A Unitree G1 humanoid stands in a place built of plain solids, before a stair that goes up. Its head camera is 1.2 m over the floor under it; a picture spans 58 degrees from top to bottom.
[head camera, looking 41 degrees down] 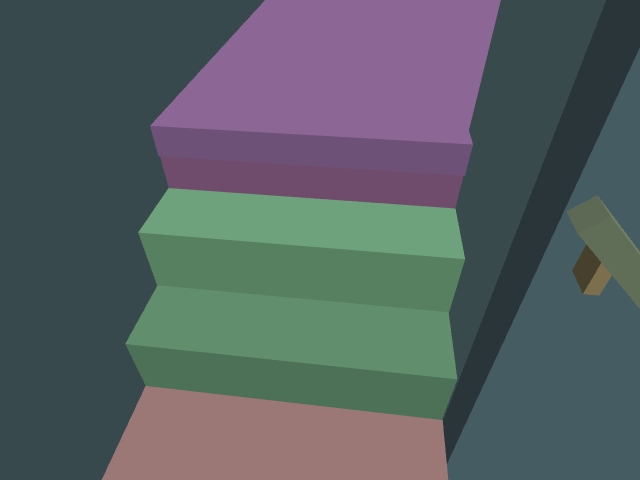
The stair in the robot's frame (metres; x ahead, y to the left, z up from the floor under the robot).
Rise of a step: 0.21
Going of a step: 0.22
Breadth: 0.89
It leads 6 degrees to the right of straight ahead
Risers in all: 3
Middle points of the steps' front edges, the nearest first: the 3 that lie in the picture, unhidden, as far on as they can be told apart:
0.65 0.09 0.22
0.87 0.06 0.43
1.09 0.05 0.64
